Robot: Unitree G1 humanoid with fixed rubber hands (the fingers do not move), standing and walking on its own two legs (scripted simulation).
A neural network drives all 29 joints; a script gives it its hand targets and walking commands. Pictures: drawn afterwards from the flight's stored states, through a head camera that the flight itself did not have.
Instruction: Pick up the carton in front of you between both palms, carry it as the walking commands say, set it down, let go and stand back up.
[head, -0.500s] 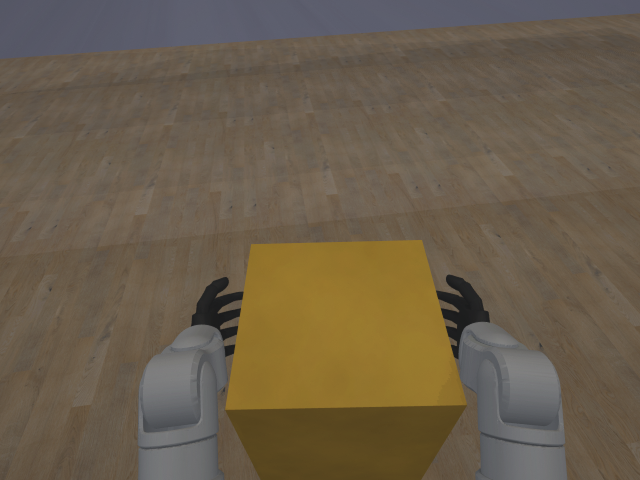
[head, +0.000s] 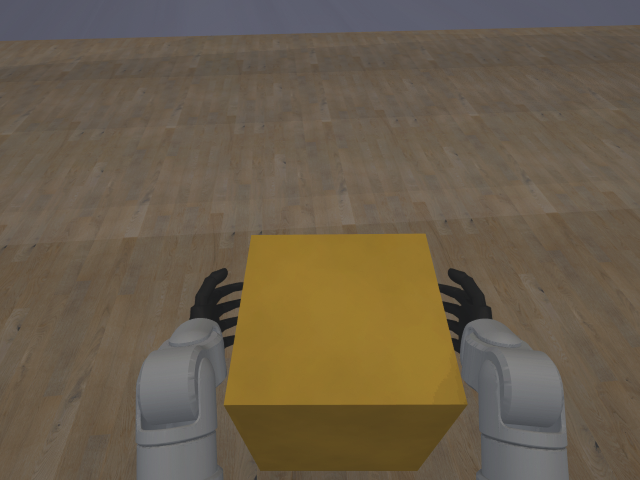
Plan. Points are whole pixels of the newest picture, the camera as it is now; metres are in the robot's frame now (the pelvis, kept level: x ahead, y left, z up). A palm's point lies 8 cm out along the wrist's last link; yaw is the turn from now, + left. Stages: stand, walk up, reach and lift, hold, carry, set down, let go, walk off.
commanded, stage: carry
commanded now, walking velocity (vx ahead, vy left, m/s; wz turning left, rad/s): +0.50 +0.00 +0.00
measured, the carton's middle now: (338, 358) +0.27 +0.00 +0.02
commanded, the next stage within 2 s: none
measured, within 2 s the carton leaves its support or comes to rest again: neither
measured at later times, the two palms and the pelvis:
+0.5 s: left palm (265, 176) +0.57 +0.12 +0.09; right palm (440, 179) +0.58 -0.18 +0.08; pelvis +0.30 -0.03 +0.01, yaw +2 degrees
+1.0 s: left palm (264, 124) +0.73 +0.14 +0.10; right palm (417, 125) +0.73 -0.16 +0.10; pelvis +0.46 -0.01 +0.02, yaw +0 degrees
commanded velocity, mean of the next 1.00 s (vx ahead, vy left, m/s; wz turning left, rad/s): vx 0.13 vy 0.00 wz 0.00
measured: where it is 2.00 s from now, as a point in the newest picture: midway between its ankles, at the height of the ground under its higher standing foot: (331, 449)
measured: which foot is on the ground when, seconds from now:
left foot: down 0.00-0.42, up 0.44-0.68, down 0.70-1.00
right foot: up 0.00-0.38, down 0.40-1.00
